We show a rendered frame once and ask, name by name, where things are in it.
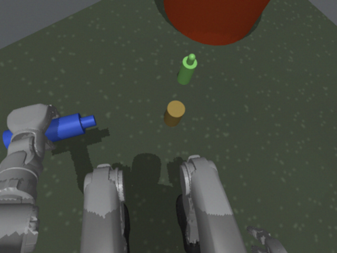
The left robot arm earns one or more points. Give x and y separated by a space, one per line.
19 175

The right robot hand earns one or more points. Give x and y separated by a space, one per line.
272 245

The right robot foot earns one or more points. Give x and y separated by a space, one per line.
181 217

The left robot hand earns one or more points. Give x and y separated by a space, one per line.
37 117

